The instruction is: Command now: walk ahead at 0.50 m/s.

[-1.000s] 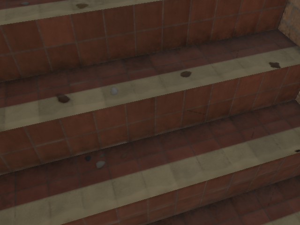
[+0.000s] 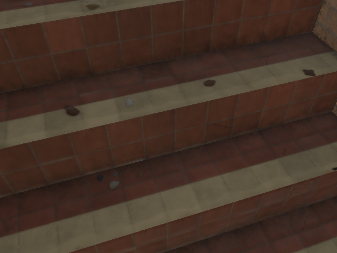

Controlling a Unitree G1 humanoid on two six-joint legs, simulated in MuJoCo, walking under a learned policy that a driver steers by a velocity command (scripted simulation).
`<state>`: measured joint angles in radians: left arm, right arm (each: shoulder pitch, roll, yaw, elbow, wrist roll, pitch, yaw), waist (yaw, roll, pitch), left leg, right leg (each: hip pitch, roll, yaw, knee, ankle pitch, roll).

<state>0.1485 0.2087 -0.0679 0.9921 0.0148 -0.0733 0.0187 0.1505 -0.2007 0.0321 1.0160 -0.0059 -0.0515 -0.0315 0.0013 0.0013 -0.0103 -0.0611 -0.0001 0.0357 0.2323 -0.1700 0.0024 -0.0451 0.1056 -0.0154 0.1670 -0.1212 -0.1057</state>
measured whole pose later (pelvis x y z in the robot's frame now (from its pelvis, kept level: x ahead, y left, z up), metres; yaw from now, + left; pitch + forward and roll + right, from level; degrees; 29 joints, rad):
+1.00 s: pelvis +0.00 +0.00 +0.00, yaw +0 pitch +0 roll +0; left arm 0.13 0.24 -0.09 0.97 0.02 -0.07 0.01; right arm 0.13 -0.23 0.05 1.00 -0.01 -0.05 -0.03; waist 0.00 0.00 -0.01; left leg -0.06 0.00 0.02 0.23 -0.17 0.00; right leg -0.05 0.11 0.00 0.16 -0.12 -0.10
